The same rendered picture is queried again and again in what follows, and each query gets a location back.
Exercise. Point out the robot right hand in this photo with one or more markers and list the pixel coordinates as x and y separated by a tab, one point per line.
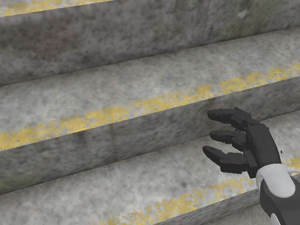
257	144

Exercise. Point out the robot right forearm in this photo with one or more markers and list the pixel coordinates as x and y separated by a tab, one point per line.
279	194

